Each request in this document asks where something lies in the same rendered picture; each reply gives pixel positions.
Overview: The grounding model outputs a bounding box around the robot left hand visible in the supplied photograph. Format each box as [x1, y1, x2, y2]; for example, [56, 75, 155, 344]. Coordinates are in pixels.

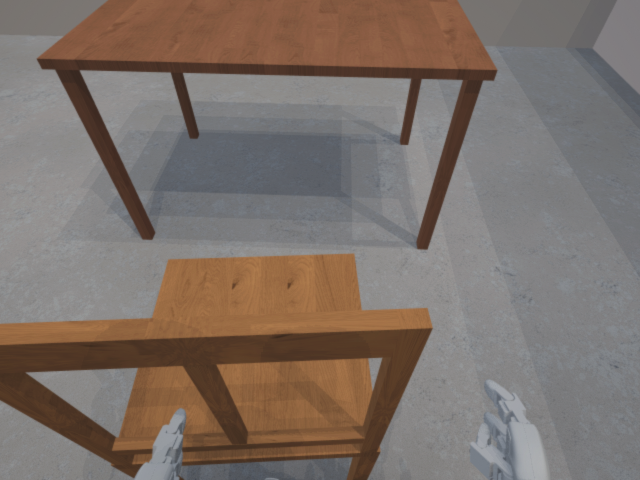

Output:
[134, 408, 186, 480]

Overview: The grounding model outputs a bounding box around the table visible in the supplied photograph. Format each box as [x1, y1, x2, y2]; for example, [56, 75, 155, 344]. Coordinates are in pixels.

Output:
[37, 0, 497, 250]

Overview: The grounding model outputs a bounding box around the chair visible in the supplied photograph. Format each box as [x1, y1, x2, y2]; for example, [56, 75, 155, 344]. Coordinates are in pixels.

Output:
[0, 253, 433, 480]

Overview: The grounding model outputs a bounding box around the robot right hand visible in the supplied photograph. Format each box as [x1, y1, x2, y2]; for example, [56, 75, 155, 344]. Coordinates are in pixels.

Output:
[470, 379, 551, 480]

